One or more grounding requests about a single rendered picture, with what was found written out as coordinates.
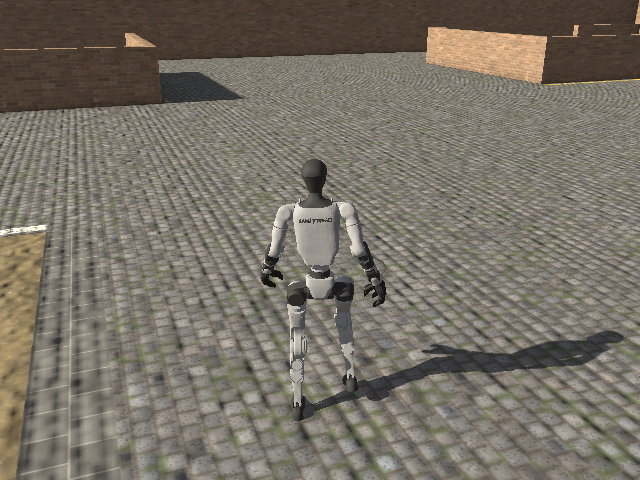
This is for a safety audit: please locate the right robot upper arm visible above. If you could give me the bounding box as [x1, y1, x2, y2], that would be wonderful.
[336, 201, 367, 258]

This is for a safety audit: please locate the robot right forearm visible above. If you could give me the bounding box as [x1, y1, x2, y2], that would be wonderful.
[358, 241, 382, 286]

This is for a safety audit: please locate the robot left forearm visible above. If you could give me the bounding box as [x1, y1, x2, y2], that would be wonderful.
[262, 243, 279, 274]

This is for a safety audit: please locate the robot left thigh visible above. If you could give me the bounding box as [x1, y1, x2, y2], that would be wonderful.
[287, 281, 307, 357]

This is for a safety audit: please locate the left robot hand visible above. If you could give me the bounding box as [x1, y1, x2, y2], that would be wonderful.
[260, 270, 283, 288]

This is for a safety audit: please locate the robot left foot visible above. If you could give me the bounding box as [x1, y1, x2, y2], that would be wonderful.
[291, 395, 305, 421]

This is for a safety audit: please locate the right robot hand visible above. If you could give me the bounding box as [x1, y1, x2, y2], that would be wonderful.
[364, 280, 387, 307]

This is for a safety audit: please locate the left robot upper arm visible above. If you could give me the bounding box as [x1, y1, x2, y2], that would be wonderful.
[268, 203, 295, 258]

